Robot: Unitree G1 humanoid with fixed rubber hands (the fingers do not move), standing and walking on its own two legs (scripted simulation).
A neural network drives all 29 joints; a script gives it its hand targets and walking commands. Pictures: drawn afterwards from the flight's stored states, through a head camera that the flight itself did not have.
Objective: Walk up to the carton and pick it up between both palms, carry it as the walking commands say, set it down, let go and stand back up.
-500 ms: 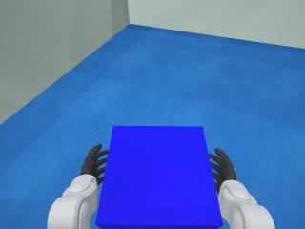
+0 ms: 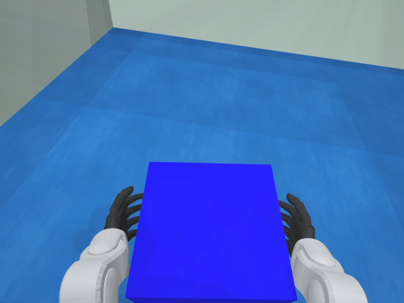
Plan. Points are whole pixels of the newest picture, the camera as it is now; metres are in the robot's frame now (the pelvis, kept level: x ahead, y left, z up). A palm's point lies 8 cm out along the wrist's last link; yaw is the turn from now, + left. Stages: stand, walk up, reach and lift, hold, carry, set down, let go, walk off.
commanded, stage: carry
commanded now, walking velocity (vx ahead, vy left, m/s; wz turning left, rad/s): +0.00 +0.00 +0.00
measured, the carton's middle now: (207, 245) +0.24 +0.00 +0.03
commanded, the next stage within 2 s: none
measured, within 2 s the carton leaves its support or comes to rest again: neither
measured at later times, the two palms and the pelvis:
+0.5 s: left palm (88, 242) +0.21 +0.19 +0.09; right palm (281, 258) +0.20 -0.11 +0.10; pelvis -0.02 +0.05 +0.00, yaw -2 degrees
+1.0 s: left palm (132, 246) +0.21 +0.12 +0.09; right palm (330, 299) +0.15 -0.17 +0.09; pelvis -0.06 +0.02 +0.00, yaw -10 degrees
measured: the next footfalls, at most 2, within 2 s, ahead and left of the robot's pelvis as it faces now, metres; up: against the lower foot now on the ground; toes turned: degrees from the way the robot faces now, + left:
right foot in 0.12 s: +0.00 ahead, -0.09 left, +0.00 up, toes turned -9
right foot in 1.16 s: -0.08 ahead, -0.19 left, +0.00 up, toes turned -22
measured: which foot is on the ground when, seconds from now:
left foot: down 0.00-1.00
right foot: up 0.00-0.10, down 0.12-0.76, up 0.78-1.00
